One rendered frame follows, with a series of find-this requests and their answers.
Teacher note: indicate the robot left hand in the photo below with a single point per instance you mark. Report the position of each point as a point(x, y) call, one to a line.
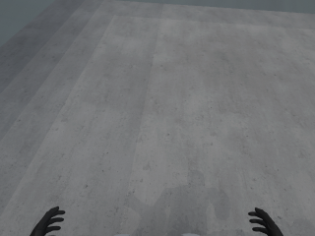
point(42, 227)

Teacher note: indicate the robot right hand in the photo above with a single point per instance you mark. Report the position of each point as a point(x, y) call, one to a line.
point(271, 228)

